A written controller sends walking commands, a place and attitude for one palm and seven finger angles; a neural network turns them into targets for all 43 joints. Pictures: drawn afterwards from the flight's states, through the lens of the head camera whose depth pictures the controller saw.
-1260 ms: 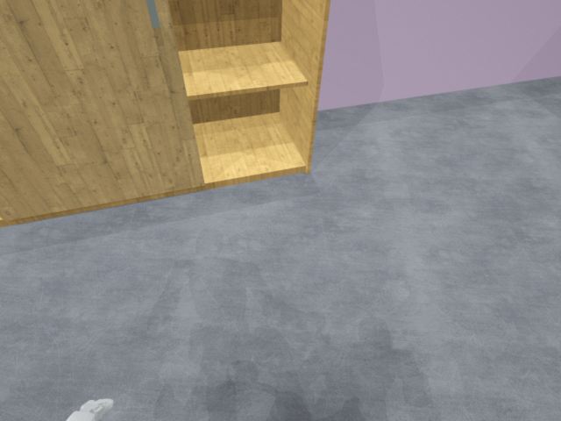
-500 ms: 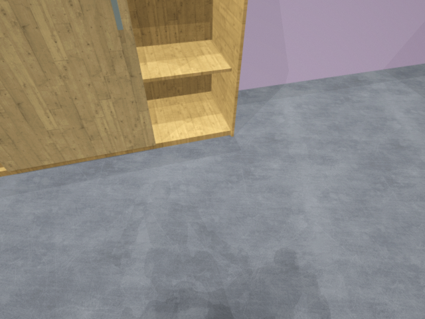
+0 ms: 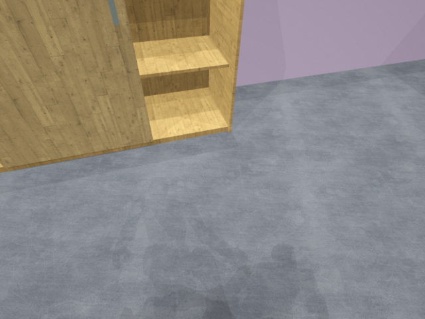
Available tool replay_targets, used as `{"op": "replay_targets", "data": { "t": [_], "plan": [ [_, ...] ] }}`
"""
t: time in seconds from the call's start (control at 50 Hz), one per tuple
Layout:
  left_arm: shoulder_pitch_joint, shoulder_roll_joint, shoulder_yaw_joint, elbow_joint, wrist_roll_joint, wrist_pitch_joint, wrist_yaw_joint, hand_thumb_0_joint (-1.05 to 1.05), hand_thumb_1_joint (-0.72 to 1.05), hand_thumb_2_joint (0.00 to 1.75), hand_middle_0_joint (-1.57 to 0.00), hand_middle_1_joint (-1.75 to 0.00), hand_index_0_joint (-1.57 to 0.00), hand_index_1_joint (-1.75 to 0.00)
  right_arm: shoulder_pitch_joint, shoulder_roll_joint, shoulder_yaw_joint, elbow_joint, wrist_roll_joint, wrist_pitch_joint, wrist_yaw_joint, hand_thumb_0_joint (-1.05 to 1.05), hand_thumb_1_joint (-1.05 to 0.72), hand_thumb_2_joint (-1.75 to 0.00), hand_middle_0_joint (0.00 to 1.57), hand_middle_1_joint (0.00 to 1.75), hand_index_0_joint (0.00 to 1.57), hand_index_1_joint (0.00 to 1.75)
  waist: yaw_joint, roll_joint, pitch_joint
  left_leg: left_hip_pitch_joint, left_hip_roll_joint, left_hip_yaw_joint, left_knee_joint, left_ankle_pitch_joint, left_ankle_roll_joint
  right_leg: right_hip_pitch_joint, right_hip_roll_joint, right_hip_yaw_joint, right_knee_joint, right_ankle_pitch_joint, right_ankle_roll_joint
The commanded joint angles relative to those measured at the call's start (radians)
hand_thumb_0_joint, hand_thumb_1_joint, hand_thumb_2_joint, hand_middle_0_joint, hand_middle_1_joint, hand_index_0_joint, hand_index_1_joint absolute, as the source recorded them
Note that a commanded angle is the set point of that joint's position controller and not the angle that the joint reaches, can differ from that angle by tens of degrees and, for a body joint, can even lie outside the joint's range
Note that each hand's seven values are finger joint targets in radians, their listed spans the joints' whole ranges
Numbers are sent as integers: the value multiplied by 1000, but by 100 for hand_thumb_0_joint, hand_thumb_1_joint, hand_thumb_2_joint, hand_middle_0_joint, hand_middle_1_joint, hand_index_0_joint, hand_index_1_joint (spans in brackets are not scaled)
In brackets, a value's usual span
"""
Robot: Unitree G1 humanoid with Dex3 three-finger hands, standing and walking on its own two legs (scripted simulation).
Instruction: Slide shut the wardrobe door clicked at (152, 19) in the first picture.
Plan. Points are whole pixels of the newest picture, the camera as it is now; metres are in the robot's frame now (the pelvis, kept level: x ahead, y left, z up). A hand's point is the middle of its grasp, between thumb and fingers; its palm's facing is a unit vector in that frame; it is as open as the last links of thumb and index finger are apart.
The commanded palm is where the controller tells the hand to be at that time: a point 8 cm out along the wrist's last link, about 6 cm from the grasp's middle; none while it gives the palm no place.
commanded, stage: look at it before walking up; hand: left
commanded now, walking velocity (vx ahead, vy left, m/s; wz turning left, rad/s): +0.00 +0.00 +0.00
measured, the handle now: out of the picture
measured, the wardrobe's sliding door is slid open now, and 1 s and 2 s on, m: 0.53 0.53 0.53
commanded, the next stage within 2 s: walk to a spot facing it in 0.48 s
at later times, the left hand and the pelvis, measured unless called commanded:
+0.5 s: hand out of the picture +0.09 +0.25 -0.16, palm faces -0.03 -0.94 -0.34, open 7.4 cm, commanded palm none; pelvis +0.01 +0.00 +0.00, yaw +0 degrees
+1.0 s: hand out of the picture +0.02 +0.22 -0.20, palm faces +0.08 -0.99 -0.15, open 7.4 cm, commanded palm none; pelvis +0.09 +0.05 -0.01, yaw +3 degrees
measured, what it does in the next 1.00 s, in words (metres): walks ahead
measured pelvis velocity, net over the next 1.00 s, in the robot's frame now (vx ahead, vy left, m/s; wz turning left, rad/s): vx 0.09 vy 0.05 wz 0.05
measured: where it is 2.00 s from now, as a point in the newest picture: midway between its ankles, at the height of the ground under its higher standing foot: (199, 263)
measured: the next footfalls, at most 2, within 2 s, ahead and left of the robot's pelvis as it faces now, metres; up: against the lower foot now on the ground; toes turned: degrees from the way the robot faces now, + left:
right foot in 1.40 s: +0.44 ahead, -0.06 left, +0.00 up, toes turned -3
left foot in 1.86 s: +0.57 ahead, +0.21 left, +0.00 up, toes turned +22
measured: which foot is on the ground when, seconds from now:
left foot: down 0.00-1.00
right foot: down 0.00-0.92, up 0.94-1.00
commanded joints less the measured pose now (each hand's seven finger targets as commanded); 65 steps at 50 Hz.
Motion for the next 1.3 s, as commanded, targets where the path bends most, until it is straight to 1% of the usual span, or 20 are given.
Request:
{"op": "replay_targets", "data": {
  "t": [0.0,0.54,0.56,0.58,0.62,0.66,0.7,0.74,0.78,0.82,0.86,0.88,0.9,0.92,0.96,1.0,1.08,1.14,1.24,1.28],
  "plan": [
    [-46,204,41,-67,0,-23,13,0,90,90,-20,-30,-20,-30,-58,-209,-35,-65,0,-23,-16,0,-90,-90,20,30,20,30,2,10,-61,10,109,-96,-69,80,37,-2,-117,108,-70,54,-31],
    [-52,211,43,-68,1,-26,14,0,90,90,-20,-30,-20,-30,-77,-213,-35,-71,2,-26,-17,0,-90,-90,20,30,20,30,3,9,-89,52,116,-85,-69,184,34,40,-121,90,-59,175,-27],
    [-51,211,41,-68,1,-26,14,0,90,90,-20,-30,-20,-30,-80,-213,-34,-71,2,-25,-18,0,-90,-90,20,30,20,30,5,12,-81,50,114,-86,-71,177,34,36,-120,92,-63,168,-27],
    [-16,131,26,-47,-1,-17,17,0,90,90,-20,-30,-20,-30,-50,-133,-15,-53,-2,-17,-14,0,-90,-90,20,30,20,30,4,10,-91,45,110,-79,-67,128,25,45,-121,82,-66,108,-14],
    [48,82,16,-29,7,2,16,0,90,90,-20,-30,-20,-30,13,-78,-4,-38,-9,3,-7,0,-90,-90,20,30,20,30,9,-13,-61,5,89,-71,-46,-102,24,10,-107,84,-62,-169,-8],
    [70,99,27,-33,13,9,6,0,90,90,-20,-30,-20,-30,24,-82,-10,-42,-16,10,-3,0,-90,-90,20,30,20,30,14,-24,22,-93,71,-80,-42,-307,36,-36,-107,110,-80,-357,-23],
    [113,111,40,-38,16,8,0,0,90,90,-20,-30,-20,-30,32,-69,-13,-56,-19,12,-1,0,-90,-90,20,30,20,30,30,-75,81,-202,34,-59,41,-360,36,-32,-137,168,-115,-460,-51],
    [180,137,57,-36,13,0,4,0,90,90,-20,-30,-20,-30,44,-38,-14,-79,-17,6,-1,0,-90,-90,20,30,20,30,44,-178,83,-290,1,25,221,-276,27,33,-242,284,-197,-527,-110],
    [221,133,67,-36,12,-19,10,0,90,90,-20,-30,-20,-30,32,-28,-22,-102,-14,-7,2,0,-90,-90,20,30,20,30,49,-170,89,-354,32,22,335,-265,29,83,-314,339,-214,-413,-170],
    [217,115,73,-41,16,-33,13,0,90,90,-20,-30,-20,-30,58,-9,-29,-110,-8,-19,7,0,-90,-90,20,30,20,30,27,-113,79,-325,62,32,301,-273,34,80,-328,266,-158,-267,-183],
    [158,84,71,-55,12,-34,12,0,90,90,-20,-30,-20,-30,196,28,-28,-72,-4,-31,7,0,-90,-90,20,30,20,30,-44,-63,50,-66,47,70,99,-155,35,-73,-256,114,-34,-204,-128],
    [145,31,64,-65,6,-29,8,0,90,90,-20,-30,-20,-30,313,2,-37,-28,-6,-40,0,0,-90,-90,20,30,20,30,-83,81,36,98,69,-32,-12,-163,57,-201,-150,0,156,-181,-75],
    [131,-45,48,-93,-2,-26,-1,0,90,90,-20,-30,-20,-30,447,-97,-69,12,-22,-47,-13,0,-90,-90,20,30,20,30,-122,360,32,207,291,-377,-167,-272,133,-415,-12,-146,489,-281,-5],
    [62,-36,43,-136,8,-37,2,0,90,90,-20,-30,-20,-30,505,-106,-70,20,-14,-44,-24,0,-90,-90,20,30,20,30,-125,304,70,245,378,-500,-220,-223,186,-556,-14,-70,630,-380,-9],
    [49,-39,59,-111,17,-38,2,0,90,90,-20,-30,-20,-30,433,-15,-48,2,-9,-47,-29,0,-90,-90,20,30,20,30,-86,136,142,129,359,-424,-214,-124,203,-570,-92,-10,754,-261,-23],
    [74,-72,59,-85,20,-38,-12,0,90,90,-20,-30,-20,-30,387,28,-38,-13,-8,-66,-33,0,-90,-90,20,30,20,30,-49,57,151,92,310,-302,-216,34,190,-533,-121,-15,763,-161,-5],
    [102,-111,58,-78,19,-24,-18,0,90,90,-20,-30,-20,-30,415,64,-37,14,-1,-87,-43,0,-90,-90,20,30,20,30,-20,91,78,173,238,-124,-198,271,175,-544,-119,-58,734,-52,23],
    [24,-121,60,-111,15,-22,-23,0,90,90,-20,-30,-20,-30,442,89,-37,35,1,-90,-47,0,-90,-90,20,30,20,30,-26,105,106,192,212,-63,-209,344,157,-582,-113,-94,632,8,27],
    [-120,-149,55,-156,6,-32,-25,0,90,90,-20,-30,-20,-30,472,102,-39,60,-9,-84,-49,0,-90,-90,20,30,20,30,-61,148,161,148,204,1,-199,481,147,-434,-69,-156,321,62,-2],
    [-89,-135,61,-154,7,-38,-21,0,90,90,-20,-30,-20,-30,465,81,-46,64,-9,-81,-50,0,-90,-90,20,30,20,30,-38,151,127,178,225,11,-124,665,149,-341,-35,-163,280,34,-32]
  ]
}}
